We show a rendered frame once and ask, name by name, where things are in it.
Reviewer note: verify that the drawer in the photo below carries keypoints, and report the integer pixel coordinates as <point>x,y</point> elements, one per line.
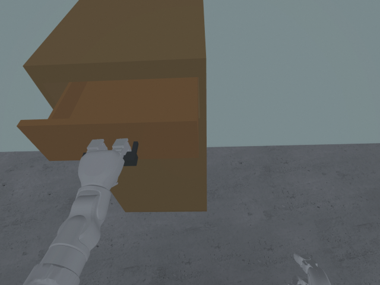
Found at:
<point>161,114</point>

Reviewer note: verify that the cabinet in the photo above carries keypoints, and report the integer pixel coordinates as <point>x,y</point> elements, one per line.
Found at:
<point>105,40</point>

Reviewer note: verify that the handle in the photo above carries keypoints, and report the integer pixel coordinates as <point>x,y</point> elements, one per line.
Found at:
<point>131,157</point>

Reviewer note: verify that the robot left hand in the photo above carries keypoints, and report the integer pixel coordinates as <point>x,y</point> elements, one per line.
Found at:
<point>100,166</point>

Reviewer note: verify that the robot right hand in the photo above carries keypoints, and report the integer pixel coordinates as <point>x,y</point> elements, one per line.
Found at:
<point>316,276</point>

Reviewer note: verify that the robot left forearm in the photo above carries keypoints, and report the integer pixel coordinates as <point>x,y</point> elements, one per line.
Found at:
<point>77,236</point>

